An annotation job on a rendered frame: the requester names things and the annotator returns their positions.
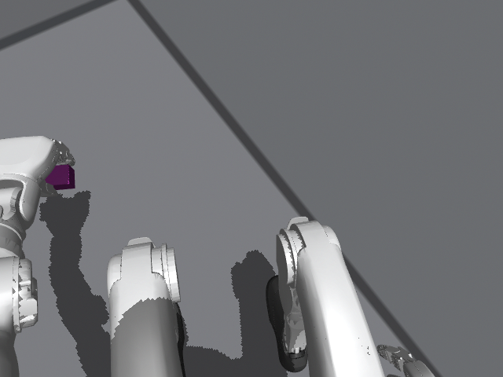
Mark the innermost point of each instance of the right robot foot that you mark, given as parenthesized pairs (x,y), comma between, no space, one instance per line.
(290,361)

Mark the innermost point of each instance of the left robot hand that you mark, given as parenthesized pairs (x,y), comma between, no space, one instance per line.
(34,157)

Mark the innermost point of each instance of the small box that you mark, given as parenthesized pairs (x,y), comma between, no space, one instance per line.
(62,177)

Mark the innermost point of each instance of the left robot arm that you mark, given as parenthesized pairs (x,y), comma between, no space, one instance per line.
(19,200)

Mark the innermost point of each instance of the right robot hand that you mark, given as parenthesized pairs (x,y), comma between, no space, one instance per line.
(403,361)

